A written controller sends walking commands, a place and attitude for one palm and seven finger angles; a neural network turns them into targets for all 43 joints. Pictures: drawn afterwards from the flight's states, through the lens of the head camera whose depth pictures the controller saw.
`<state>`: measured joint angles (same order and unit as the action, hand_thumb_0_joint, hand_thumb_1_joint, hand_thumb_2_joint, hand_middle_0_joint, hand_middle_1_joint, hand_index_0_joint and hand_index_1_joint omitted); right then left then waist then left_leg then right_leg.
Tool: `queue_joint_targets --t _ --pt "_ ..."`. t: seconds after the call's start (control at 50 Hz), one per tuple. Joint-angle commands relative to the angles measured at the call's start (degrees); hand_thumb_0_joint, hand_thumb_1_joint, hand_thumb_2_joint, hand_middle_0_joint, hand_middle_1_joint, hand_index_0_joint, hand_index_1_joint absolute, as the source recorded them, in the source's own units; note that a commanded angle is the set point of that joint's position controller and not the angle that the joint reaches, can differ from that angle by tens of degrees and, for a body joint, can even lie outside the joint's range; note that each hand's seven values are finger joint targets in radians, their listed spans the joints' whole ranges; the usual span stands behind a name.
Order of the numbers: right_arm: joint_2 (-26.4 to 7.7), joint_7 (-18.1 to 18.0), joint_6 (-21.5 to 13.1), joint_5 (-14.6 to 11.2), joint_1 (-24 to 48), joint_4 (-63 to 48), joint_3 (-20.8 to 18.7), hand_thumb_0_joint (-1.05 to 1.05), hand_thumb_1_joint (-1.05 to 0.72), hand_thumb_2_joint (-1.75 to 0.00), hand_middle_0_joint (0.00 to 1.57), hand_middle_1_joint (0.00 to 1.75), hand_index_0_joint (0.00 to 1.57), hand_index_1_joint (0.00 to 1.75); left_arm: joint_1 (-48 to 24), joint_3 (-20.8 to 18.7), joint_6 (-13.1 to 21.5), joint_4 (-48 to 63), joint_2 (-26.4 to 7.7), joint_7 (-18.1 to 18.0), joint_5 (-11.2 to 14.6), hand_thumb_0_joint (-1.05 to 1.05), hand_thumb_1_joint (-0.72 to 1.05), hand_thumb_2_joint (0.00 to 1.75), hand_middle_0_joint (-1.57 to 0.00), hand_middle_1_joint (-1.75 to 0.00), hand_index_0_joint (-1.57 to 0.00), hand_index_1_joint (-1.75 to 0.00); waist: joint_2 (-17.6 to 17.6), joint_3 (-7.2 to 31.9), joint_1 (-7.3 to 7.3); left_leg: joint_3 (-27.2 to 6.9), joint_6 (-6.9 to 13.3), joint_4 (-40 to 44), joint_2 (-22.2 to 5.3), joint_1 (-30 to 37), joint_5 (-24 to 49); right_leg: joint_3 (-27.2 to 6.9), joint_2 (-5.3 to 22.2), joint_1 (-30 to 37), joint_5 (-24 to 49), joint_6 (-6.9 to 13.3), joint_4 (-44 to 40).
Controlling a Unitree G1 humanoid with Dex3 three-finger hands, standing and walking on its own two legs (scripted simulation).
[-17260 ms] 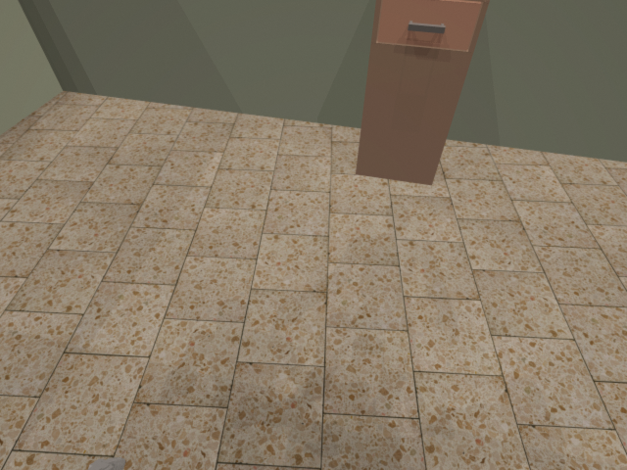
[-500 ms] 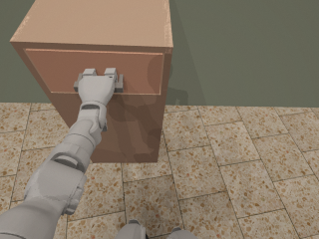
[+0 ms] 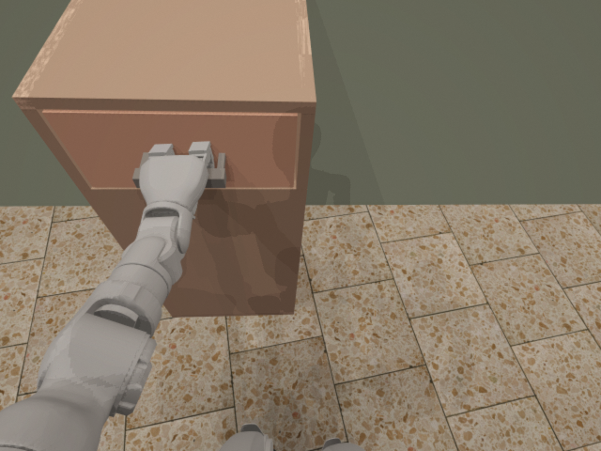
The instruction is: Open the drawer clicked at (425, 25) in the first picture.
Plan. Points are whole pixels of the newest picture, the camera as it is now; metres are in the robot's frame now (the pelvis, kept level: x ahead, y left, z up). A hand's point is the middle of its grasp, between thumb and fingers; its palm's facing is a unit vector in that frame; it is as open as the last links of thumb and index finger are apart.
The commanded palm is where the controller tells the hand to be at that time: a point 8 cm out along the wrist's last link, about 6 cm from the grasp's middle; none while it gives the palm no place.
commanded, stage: close the thumb around the handle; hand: left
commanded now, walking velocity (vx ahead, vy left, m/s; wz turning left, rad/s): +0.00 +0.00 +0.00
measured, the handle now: (182, 168) +0.52 +0.16 +0.04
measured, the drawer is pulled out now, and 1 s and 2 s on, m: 0.00 0.04 0.16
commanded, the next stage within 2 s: pull the drawer open in 0.18 s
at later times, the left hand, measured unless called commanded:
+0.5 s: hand (185, 203) +0.47 +0.15 +0.01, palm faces -0.02 -0.08 -1.00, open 5.4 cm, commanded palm +0.43 +0.15 +0.07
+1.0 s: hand (183, 227) +0.43 +0.15 +0.01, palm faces +0.00 -0.10 -0.99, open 5.4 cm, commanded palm +0.38 +0.16 +0.07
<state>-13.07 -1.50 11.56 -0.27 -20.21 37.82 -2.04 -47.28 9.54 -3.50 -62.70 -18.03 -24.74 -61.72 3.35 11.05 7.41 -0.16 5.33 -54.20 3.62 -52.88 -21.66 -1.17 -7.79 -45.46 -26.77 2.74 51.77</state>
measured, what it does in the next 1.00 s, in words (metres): stands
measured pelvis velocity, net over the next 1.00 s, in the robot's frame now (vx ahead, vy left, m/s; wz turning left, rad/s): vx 0.04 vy -0.01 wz -0.02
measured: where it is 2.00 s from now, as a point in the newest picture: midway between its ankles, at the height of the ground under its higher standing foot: outside the picture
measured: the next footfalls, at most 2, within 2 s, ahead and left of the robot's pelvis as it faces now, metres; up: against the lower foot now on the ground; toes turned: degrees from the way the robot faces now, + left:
none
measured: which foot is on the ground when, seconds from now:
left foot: down 0.00-1.00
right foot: down 0.00-1.00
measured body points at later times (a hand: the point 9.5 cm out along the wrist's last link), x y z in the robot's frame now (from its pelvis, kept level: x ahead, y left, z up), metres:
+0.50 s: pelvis +0.02 +0.00 +0.01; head +0.09 +0.00 +0.45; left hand +0.47 +0.15 +0.07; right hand +0.05 -0.26 -0.12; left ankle +0.03 +0.06 -0.68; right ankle -0.03 -0.10 -0.68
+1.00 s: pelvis +0.04 -0.01 +0.02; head +0.10 -0.02 +0.46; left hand +0.42 +0.15 +0.06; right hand +0.15 -0.26 -0.11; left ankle +0.03 +0.06 -0.68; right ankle -0.03 -0.10 -0.68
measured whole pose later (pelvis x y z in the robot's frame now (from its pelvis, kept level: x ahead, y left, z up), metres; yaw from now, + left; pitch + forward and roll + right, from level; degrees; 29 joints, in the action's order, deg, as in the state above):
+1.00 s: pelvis +0.04 -0.01 +0.02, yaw -1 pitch +17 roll -1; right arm -13.2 0.9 13.9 -0.7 -13.1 33.5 -2.7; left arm -21.0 11.2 -5.5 -34.8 -15.8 -22.9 -60.6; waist 2.9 11.5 2.2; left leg 1.7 4.9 -48.4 3.6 -41.6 -23.8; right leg -3.8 -7.5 -34.9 -28.0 3.5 46.5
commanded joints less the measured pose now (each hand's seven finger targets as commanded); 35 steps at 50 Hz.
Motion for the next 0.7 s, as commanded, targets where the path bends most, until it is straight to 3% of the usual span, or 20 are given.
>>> queue_joint_targets --t 0.0,0.04,0.06,0.1,0.14,0.2,0.26,0.3,0.36,0.4,0.44,0.46,0.5,0.52,0.54,0.56,0.62,0.66,0.68 --pt "-8.88 -0.31 -0.61 0.54 -5.7 -3.8 -3.33 0.0 -0.9 -0.9 0.2 0.3 0.2 0.3 -24.45 -2.84 -1.31 9.74 -9.43 -2.3 -0.02 0.0 0.9 0.9 -0.4 -1.35 -0.4 -1.35 0.41 22.34 0.78 -3.42 -2.47 4.44 -3.06 27.24 18.6 0.57 2.05 -0.62 15.4 0.21 -7.75" --pt "-8.98 -0.17 -0.3 0.47 -5.5 -3.67 -3.43 0.0 -0.9 -0.9 0.2 0.3 0.2 0.3 -24.62 -3.34 -1.21 10.92 -10.09 -2.18 -0.33 0.0 0.9 0.9 -0.4 -1.35 -0.4 -1.35 0.66 23.89 0.45 -3.78 -2.79 4.47 -3.26 28.8 20.57 0.72 1.99 -0.61 16.5 0.26 -7.3" --pt "-8.77 -0.14 -0.15 0.58 -5.29 -3.81 -3.48 0.0 -0.9 -0.9 0.2 0.3 0.2 0.3 -23.23 -1.86 -1.59 10.39 -7.76 -2.1 -0.12 0.0 0.9 0.9 -0.4 -1.35 -0.4 -1.35 0.97 22.41 0.6 -3.52 -2.7 4.41 -3.15 28.81 20.79 0.79 1.89 -0.71 16.81 0.32 -7.7" --pt "-8.85 -0.07 0.04 0.52 -5.22 -3.78 -3.6 0.0 -0.9 -0.9 0.2 0.3 0.2 0.3 -22.73 -1.9 -1.77 10.09 -7.4 -2.0 -0.09 0.0 0.9 0.9 -0.4 -1.35 -0.4 -1.35 -0.2 21.29 0.51 -3.88 -2.79 4.73 -3.26 28.58 20.21 0.97 1.92 -0.9 15.97 0.32 -7.92" --pt "-8.88 -0.07 0.08 0.43 -4.93 -3.73 -3.58 0.0 -0.9 -0.9 0.2 0.3 0.2 0.3 -23.72 -2.42 -1.15 11.67 -8.21 -1.79 0.1 0.0 0.9 0.9 -0.4 -1.35 -0.4 -1.35 0.45 22.66 0.34 -4.03 -2.88 4.92 -3.43 29.85 21.52 0.86 1.97 -0.8 16.83 0.29 -7.63" --pt "-8.71 -0.07 -0.04 0.67 -5.03 -3.77 -3.78 0.0 -0.9 -0.9 0.2 0.3 0.2 0.3 -22.47 -1.73 -0.86 12.03 -6.63 -1.38 0.91 0.0 0.9 0.9 -0.4 -1.35 -0.4 -1.35 -0.52 22.74 0.58 -3.51 -2.55 4.64 -3.37 29.97 21.83 0.67 2.04 0.52 18.16 0.16 -7.98" --pt "-8.8 -0.15 0.03 0.64 -4.95 -3.71 -3.59 0.0 -0.9 -0.9 0.2 0.3 0.2 0.3 -21.31 -2.64 -0.39 11.06 -7.95 -1.1 0.81 0.0 0.9 0.9 -0.4 -1.35 -0.4 -1.35 -1.28 20.82 0.41 -3.27 -2.4 4.58 -3.18 28.14 21.46 0.43 2.11 0.94 18.85 0.14 -8.01" --pt "-8.71 -0.08 0.18 0.56 -4.58 -4.32 -3.54 0.0 -0.9 -0.9 0.2 0.3 0.2 0.3 -17.7 -3.29 -0.22 11.37 -8.26 -1.06 0.53 0.0 0.9 0.9 -0.4 -1.35 -0.4 -1.35 -1.97 21.83 -0.82 -3.11 -2.43 4.93 -2.97 27.71 21.5 0.33 2.12 2.59 19.33 0.27 -7.96" --pt "-8.4 0.33 0.55 0.68 -3.77 -5.05 -3.78 0.0 -0.9 -0.9 0.2 0.3 0.2 0.3 -13.18 -2.95 0.47 13.96 -6.66 -0.94 0.47 0.0 0.9 0.9 -0.4 -1.35 -0.4 -1.35 0.25 23.33 -2.28 -2.77 -2.73 4.82 -3.11 30.55 25.35 0.31 1.94 3.38 21.91 0.54 -7.61" --pt "-8.44 0.56 1.01 0.6 -3.29 -5.35 -3.65 0.0 -0.9 -0.9 0.2 0.3 0.2 0.3 -11.24 -2.82 0.4 14.73 -6.63 -0.79 0.43 0.0 0.9 0.9 -0.4 -1.35 -0.4 -1.35 -0.9 21.83 -2.51 -2.53 -2.69 5.16 -3.1 29.44 25.52 0.06 1.93 4.49 23.14 0.52 -7.82" --pt "-8.37 0.72 1.31 0.55 -2.45 -5.98 -3.76 0.0 -0.9 -0.9 0.2 0.3 0.2 0.3 -8.73 -3.61 1.0 17.55 -7.09 -0.71 0.42 0.0 0.9 0.9 -0.4 -1.35 -0.4 -1.35 -1.55 23.74 -3.39 -2.62 -2.74 5.23 -3.21 30.61 27.99 -0.16 1.92 5.89 25.26 0.42 -7.49" --pt "-8.27 0.86 1.38 0.64 -2.17 -6.46 -3.93 0.0 -0.9 -0.9 0.2 0.3 0.2 0.3 -5.69 -2.87 0.77 17.91 -5.47 -0.67 0.82 0.0 0.9 0.9 -0.4 -1.35 -0.4 -1.35 -0.9 23.17 -3.81 -2.16 -2.66 5.34 -3.11 30.87 28.26 -0.09 1.93 6.68 25.73 0.47 -7.87" --pt "-8.41 0.89 1.84 0.48 -1.67 -6.75 -3.77 0.0 -0.9 -0.9 0.2 0.3 0.2 0.3 -2.25 -4.5 0.43 18.41 -7.44 -0.77 0.66 0.0 0.9 0.9 -0.4 -1.35 -0.4 -1.35 -3.06 21.71 -4.48 -1.89 -2.49 5.82 -2.91 29.1 27.87 -0.56 1.99 8.82 27.14 0.48 -8.2" --pt "-8.41 0.97 1.83 0.53 -0.97 -6.85 -3.81 0.0 -0.9 -0.9 0.2 0.3 0.2 0.3 -3.29 -3.08 0.67 20.95 -6.01 -0.56 0.98 0.0 0.9 0.9 -0.4 -1.35 -0.4 -1.35 -1.72 22.47 -4.1 -2.05 -2.55 5.82 -3.02 30.11 29.59 -0.74 2.12 8.77 28.3 0.51 -8.03" --pt "-8.19 1.03 2.0 0.31 -0.92 -6.96 -3.9 0.0 -0.9 -0.9 0.2 0.3 0.2 0.3 -1.47 -4.02 0.76 21.79 -6.8 -0.7 0.52 0.0 0.9 0.9 -0.4 -1.35 -0.4 -1.35 -2.23 23.04 -4.78 -2.04 -2.56 5.81 -3.1 30.88 31.07 -0.82 2.05 8.98 29.24 0.38 -7.91" --pt "-8.28 1.14 2.08 0.41 -0.73 -7.26 -3.95 0.0 -0.9 -0.9 0.2 0.3 0.2 0.3 0.56 -2.78 0.2 21.5 -5.14 -0.68 0.73 0.0 0.9 0.9 -0.4 -1.35 -0.4 -1.35 -2.31 20.82 -4.46 -1.91 -2.49 5.9 -3.08 30.67 31.47 -0.63 2.05 9.1 29.63 0.41 -8.25" --pt "-8.47 1.23 2.22 0.29 0.27 -7.71 -3.89 0.0 -0.9 -0.9 0.2 0.3 0.2 0.3 2.81 -4.16 -0.35 24.77 -7.08 -0.78 0.93 0.0 0.9 0.9 -0.4 -1.35 -0.4 -1.35 -2.86 21.61 -5.05 -1.96 -2.45 6.16 -2.94 30.65 33.02 -1.43 2.2 11.36 31.85 0.41 -8.28" --pt "-8.15 1.52 2.17 0.27 0.72 -7.99 -4.2 0.0 -0.9 -0.9 0.2 0.3 0.2 0.3 4.94 -1.99 -0.58 27.88 -4.25 -0.72 0.71 0.0 0.9 0.9 -0.4 -1.35 -0.4 -1.35 -1.31 21.67 -5.04 -2.24 -2.57 5.98 -3.35 33.37 36.72 -1.25 2.22 10.32 32.67 0.23 -8.24" --pt "-8.01 1.74 2.21 0.05 1.36 -8.23 -4.04 0.0 -0.9 -0.9 0.2 0.3 0.2 0.3 6.69 -2.8 -0.96 28.36 -4.84 -0.83 0.94 0.0 0.9 0.9 -0.4 -1.35 -0.4 -1.35 -1.78 21.74 -5.47 -2.22 -2.62 6.19 -3.34 33.49 36.53 -1.15 2.2 10.63 32.44 0.09 -8.43"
